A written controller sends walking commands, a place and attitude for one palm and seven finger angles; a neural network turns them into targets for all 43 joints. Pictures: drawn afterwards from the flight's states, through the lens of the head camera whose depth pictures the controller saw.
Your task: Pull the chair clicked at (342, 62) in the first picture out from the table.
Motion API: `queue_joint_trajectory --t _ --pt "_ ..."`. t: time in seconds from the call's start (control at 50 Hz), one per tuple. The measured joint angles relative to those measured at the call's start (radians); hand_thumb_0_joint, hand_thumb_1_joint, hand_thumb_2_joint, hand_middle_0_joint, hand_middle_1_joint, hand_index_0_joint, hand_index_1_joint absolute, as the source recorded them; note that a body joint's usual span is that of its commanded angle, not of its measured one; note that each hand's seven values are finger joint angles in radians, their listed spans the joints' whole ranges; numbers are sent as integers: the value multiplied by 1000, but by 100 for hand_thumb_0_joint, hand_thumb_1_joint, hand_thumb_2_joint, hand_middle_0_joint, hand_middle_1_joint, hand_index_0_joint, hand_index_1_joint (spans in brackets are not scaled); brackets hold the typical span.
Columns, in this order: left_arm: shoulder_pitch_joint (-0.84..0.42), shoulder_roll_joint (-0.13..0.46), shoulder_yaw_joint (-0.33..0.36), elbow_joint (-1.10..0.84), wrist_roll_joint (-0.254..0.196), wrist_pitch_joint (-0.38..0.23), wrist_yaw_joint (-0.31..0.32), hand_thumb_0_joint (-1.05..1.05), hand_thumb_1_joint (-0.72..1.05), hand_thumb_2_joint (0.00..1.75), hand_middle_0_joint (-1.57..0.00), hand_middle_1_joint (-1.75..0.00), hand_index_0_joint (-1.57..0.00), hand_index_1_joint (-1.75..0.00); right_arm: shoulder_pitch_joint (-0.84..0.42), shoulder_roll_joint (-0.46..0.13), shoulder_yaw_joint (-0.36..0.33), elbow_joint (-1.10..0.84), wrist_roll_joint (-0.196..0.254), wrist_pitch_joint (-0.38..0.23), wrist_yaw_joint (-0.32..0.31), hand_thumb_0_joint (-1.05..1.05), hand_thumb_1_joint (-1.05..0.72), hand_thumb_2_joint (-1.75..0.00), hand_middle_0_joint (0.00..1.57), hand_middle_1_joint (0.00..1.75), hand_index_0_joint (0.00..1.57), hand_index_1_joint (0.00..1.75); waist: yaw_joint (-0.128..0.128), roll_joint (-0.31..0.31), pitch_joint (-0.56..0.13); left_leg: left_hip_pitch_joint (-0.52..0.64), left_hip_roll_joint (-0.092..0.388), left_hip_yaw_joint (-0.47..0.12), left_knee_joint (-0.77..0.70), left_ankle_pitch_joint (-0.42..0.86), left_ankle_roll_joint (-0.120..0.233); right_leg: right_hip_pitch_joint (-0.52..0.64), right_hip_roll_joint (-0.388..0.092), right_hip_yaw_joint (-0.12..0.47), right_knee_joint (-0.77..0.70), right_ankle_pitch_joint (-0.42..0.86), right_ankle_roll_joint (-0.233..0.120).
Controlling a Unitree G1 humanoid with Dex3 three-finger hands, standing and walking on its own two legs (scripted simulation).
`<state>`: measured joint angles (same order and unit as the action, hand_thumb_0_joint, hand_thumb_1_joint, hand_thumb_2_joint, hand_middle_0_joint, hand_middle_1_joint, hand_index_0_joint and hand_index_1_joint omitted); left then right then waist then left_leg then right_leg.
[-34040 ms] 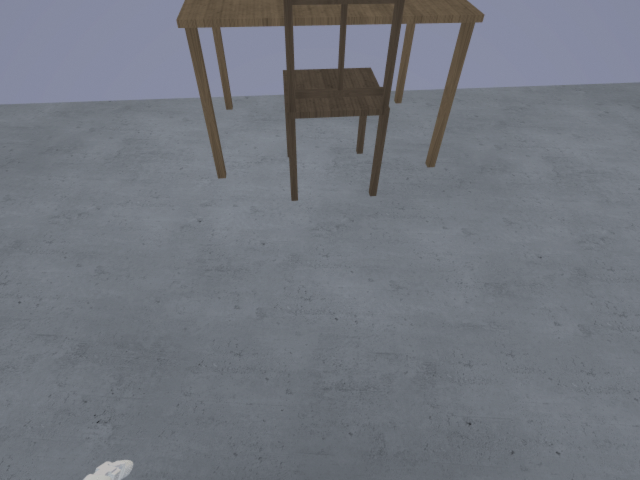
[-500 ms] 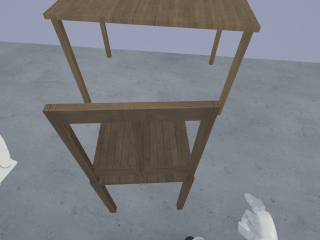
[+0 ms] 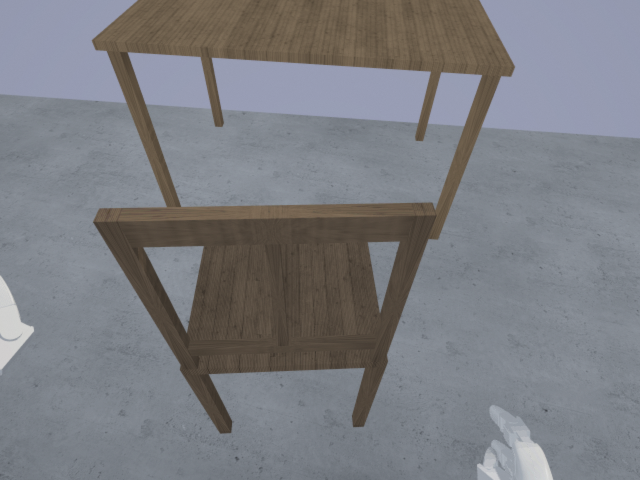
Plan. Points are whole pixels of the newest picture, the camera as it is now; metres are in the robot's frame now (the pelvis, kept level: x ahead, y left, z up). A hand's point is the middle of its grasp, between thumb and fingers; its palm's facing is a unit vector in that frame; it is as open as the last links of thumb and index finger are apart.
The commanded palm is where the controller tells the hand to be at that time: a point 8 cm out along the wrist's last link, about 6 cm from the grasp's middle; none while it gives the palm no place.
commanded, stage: step back with the hand held close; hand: left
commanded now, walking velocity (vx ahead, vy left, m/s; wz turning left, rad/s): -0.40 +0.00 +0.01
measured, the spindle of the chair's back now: (278, 299) +0.39 +0.10 -0.06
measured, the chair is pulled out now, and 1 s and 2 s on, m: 0.59 0.59 0.59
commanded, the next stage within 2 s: none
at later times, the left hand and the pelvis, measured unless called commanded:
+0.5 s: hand (40, 314) +0.21 +0.26 +0.18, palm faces +0.46 -0.76 -0.46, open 7.4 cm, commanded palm +0.15 +0.30 +0.19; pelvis +0.01 +0.00 +0.00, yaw +0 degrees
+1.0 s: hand (33, 320) +0.21 +0.26 +0.18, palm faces +0.48 -0.76 -0.43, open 7.4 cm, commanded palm +0.15 +0.30 +0.19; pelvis +0.01 +0.00 +0.00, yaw +0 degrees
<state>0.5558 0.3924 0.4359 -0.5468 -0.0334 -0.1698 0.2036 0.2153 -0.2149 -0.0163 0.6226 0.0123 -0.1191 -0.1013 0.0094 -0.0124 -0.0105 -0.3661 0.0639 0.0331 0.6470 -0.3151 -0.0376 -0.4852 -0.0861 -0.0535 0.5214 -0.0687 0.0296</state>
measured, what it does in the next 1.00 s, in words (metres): stands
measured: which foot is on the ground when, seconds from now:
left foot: down 0.00-1.00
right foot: down 0.00-1.00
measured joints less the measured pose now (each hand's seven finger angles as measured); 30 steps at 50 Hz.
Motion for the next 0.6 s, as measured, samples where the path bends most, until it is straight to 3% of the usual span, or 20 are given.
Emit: queue_joint_trajectory --t 0.6 --pt "0 8 3 -51 -6 -19 -7 1 89 90 -21 -30 -22 -30 -35 22 -5 3 -6 -5 1 1 -91 -90 20 30 20 30 -1 -10 19 11 9 -11 7 -22 -11 8 6 -11 20 -31 -3"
